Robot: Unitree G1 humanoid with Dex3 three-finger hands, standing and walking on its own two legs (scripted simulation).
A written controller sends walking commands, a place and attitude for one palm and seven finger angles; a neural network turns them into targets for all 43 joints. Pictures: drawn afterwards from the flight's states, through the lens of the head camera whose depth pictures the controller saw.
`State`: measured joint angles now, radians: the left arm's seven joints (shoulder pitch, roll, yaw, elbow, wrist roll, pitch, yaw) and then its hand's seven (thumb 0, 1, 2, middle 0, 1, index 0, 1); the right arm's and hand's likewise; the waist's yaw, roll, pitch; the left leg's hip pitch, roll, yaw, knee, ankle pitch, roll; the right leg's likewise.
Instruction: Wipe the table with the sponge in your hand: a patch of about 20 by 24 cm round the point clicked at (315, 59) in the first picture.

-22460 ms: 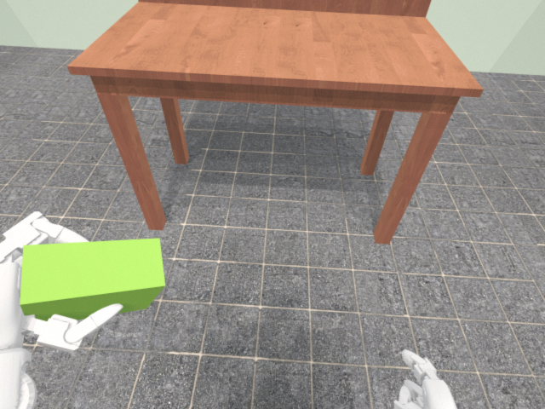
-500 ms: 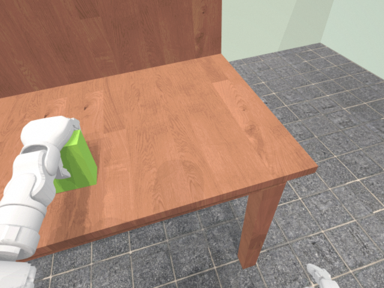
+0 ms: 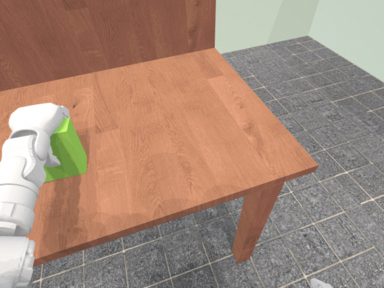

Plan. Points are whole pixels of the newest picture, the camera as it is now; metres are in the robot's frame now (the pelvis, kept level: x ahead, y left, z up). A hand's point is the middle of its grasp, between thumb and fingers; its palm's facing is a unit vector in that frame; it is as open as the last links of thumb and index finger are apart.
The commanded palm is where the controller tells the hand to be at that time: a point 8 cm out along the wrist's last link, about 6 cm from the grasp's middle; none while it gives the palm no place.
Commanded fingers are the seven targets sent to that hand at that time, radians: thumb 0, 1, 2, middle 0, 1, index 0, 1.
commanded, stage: slide across to the middle lane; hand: left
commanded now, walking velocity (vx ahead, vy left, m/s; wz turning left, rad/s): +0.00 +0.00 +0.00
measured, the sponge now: (56, 157) +0.36 +0.34 +0.08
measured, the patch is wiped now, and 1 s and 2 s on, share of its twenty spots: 0.45 0.55 0.70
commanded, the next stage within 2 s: wipe back along the middle lane in 0.74 s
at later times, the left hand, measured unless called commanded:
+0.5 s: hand (68, 130) +0.40 +0.31 +0.13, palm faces -0.01 -0.01 -1.00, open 9.8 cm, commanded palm +0.39 +0.29 +0.19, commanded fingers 0.00 0.10 1.30 -1.20 -1.60 -1.20 -1.60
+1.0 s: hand (93, 126) +0.42 +0.26 +0.13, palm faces +0.00 -0.03 -1.00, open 9.8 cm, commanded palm +0.38 +0.25 +0.18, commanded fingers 0.00 0.10 1.30 -1.20 -1.60 -1.20 -1.60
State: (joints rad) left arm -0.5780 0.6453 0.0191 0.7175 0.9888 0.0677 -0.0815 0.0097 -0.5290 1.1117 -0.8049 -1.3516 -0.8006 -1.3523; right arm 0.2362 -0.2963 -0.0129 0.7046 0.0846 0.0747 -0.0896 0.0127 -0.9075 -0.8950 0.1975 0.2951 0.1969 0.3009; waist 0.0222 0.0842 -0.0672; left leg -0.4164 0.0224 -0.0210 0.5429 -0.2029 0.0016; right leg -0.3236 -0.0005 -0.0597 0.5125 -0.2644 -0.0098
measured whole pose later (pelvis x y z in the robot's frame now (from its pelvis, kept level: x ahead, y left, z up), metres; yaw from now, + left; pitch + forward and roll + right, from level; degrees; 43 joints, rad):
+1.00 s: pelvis +0.04 +0.00 +0.01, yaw +0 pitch +4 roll +0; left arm -0.50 0.44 -0.17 0.40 0.97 0.39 -0.05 0.00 -0.50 1.11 -0.77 -1.40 -0.76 -1.40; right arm 0.12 -0.27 0.02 0.68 0.07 0.08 -0.03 0.01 -0.91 -0.90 0.20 0.30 0.20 0.30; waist 0.05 0.09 -0.07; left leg -0.30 0.00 -0.02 0.47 -0.23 0.00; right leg -0.21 -0.02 -0.06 0.44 -0.29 0.00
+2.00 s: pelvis +0.03 +0.00 +0.00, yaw -1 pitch +0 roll +0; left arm -0.11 0.40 -0.22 -0.11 0.98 0.56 -0.02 0.02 -0.46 1.08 -0.72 -1.43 -0.73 -1.42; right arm 0.05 -0.27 0.04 0.64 0.09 0.12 0.01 0.02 -0.91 -0.90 0.20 0.29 0.19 0.30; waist 0.09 0.10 -0.09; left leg -0.27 0.01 0.01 0.53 -0.26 -0.01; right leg -0.20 -0.01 -0.03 0.53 -0.33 -0.01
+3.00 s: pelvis +0.01 -0.02 +0.00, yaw -1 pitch -4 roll +1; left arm -0.04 0.36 -0.33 -0.26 0.93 0.53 0.00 0.01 -0.47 1.08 -0.74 -1.41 -0.75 -1.39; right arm 0.03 -0.26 0.03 0.66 0.08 0.05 0.00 0.02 -0.91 -0.90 0.19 0.29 0.16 0.28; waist 0.12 0.12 -0.06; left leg -0.22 0.03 -0.01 0.51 -0.22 -0.03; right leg -0.17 0.01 -0.05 0.55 -0.32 -0.04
